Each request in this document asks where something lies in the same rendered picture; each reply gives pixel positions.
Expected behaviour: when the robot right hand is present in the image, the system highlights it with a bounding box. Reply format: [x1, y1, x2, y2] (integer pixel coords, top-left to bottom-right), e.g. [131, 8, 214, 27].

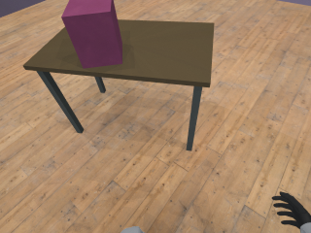
[272, 191, 311, 229]

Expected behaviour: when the table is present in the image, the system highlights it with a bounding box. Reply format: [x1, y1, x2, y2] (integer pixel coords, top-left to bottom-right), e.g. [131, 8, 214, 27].
[22, 19, 215, 151]

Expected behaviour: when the carton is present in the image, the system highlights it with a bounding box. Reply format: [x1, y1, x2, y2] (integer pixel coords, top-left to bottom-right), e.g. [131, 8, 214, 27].
[61, 0, 122, 69]

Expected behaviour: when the right robot forearm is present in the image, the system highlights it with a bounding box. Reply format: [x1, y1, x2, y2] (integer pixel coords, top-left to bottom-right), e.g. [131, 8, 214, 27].
[299, 222, 311, 233]

